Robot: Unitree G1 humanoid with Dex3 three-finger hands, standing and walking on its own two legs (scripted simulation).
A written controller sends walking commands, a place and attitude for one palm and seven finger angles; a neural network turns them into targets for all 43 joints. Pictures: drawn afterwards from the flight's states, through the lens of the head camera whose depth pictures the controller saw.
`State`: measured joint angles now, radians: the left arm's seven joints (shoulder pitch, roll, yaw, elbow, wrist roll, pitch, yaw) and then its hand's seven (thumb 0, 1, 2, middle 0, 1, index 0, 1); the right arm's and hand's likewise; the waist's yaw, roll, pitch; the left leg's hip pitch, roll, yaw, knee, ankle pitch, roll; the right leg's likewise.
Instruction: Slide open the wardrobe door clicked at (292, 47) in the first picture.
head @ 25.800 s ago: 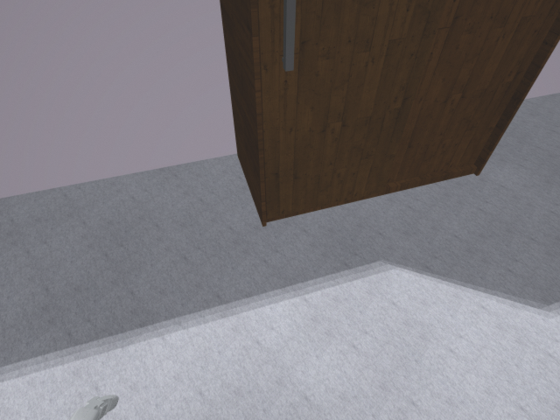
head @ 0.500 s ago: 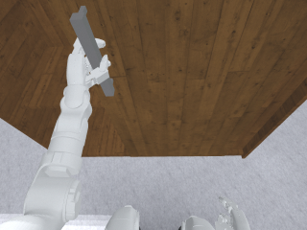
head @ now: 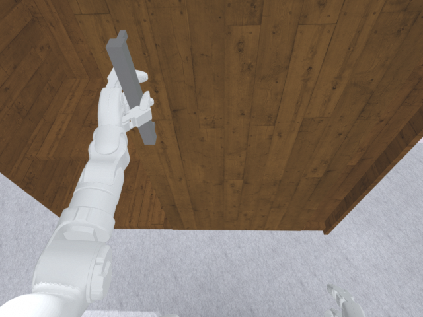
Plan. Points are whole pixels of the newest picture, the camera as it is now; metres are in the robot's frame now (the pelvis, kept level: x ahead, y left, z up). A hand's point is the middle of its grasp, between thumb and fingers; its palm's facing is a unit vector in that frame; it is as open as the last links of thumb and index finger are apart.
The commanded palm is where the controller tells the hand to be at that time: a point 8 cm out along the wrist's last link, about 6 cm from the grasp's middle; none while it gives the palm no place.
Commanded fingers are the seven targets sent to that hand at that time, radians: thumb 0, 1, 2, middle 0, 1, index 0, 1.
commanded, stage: stop walking and hold the door there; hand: left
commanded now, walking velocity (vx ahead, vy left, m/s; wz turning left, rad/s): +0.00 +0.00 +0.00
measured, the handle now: (138, 94) +0.50 +0.17 +0.13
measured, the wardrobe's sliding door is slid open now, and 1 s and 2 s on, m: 0.46 0.46 0.46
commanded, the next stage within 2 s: loosen the grip on the handle in 0.08 s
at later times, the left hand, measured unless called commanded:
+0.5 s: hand (141, 110) +0.45 +0.15 +0.13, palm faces +0.13 -0.97 -0.18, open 11.1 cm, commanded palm +0.43 +0.20 +0.13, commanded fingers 0.00 -0.55 0.20 -0.36 -1.28 -0.36 -1.28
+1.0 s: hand (144, 114) +0.46 +0.15 +0.12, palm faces +0.10 -0.99 -0.11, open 13.7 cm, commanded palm +0.42 +0.22 +0.12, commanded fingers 0.00 -0.55 0.20 -0.25 -1.15 -0.25 -1.15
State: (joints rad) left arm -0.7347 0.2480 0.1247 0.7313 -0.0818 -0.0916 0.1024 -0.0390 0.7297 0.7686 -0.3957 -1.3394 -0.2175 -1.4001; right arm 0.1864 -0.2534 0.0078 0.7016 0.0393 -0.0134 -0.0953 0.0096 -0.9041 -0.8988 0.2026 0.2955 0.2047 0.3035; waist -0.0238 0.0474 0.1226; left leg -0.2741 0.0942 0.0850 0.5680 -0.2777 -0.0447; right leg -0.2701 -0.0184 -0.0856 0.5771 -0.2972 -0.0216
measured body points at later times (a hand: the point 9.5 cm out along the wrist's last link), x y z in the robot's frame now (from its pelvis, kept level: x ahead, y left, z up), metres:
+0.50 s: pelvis -0.04 +0.01 -0.01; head +0.00 +0.02 +0.44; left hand +0.44 +0.20 +0.14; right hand +0.00 -0.27 -0.11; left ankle +0.01 +0.14 -0.73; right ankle +0.01 -0.10 -0.73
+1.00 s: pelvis -0.02 +0.03 -0.01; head +0.02 +0.04 +0.44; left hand +0.45 +0.20 +0.12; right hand +0.02 -0.23 -0.12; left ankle +0.01 +0.14 -0.73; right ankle +0.01 -0.10 -0.73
